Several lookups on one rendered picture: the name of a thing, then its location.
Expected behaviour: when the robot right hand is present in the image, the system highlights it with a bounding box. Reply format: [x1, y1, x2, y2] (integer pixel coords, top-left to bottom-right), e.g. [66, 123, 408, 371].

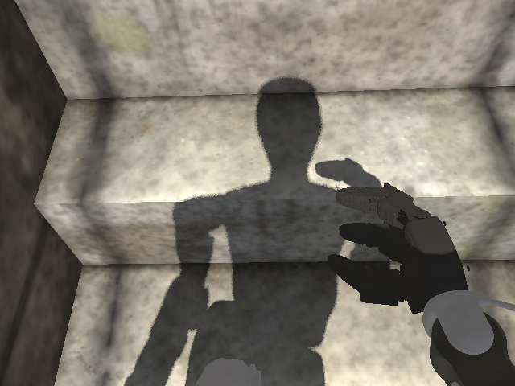
[328, 183, 470, 314]

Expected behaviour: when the robot left thigh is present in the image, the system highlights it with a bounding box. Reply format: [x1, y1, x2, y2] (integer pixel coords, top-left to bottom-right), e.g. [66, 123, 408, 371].
[195, 358, 261, 386]

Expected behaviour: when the robot right forearm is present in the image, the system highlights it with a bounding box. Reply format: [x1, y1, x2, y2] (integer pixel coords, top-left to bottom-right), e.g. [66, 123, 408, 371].
[422, 290, 515, 386]

